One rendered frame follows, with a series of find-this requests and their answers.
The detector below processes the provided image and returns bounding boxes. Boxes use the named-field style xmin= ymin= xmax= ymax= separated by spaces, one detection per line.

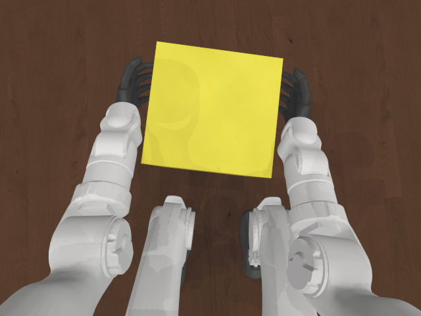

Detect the robot right forearm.
xmin=277 ymin=117 xmax=372 ymax=269

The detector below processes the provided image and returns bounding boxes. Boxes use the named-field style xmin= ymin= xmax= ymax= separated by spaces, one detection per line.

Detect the right robot hand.
xmin=278 ymin=68 xmax=311 ymax=125

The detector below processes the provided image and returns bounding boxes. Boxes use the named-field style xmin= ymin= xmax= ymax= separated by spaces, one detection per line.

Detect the left robot hand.
xmin=115 ymin=56 xmax=154 ymax=109

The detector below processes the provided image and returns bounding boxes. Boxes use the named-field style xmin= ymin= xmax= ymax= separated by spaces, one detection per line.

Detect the robot left upper arm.
xmin=0 ymin=215 xmax=134 ymax=316

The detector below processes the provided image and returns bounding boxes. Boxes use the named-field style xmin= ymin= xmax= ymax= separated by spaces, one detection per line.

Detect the robot left forearm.
xmin=49 ymin=102 xmax=142 ymax=268

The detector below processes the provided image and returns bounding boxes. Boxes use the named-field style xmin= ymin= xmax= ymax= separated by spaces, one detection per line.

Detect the robot left foot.
xmin=180 ymin=250 xmax=190 ymax=287

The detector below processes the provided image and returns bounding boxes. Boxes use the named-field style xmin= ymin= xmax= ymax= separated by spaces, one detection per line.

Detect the right robot thigh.
xmin=249 ymin=205 xmax=317 ymax=316

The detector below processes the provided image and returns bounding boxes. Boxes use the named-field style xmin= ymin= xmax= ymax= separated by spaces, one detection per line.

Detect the carton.
xmin=141 ymin=41 xmax=283 ymax=178

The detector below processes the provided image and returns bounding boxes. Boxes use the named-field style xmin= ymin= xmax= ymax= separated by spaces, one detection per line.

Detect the robot right upper arm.
xmin=286 ymin=234 xmax=421 ymax=316

